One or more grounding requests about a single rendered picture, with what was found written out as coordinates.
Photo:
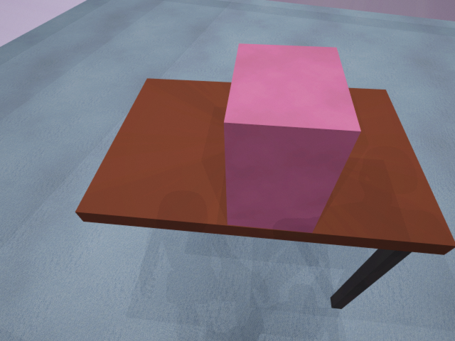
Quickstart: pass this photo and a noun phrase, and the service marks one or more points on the table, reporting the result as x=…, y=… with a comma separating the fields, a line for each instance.
x=165, y=169

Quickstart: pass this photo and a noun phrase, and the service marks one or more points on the carton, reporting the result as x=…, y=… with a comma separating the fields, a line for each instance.
x=289, y=128

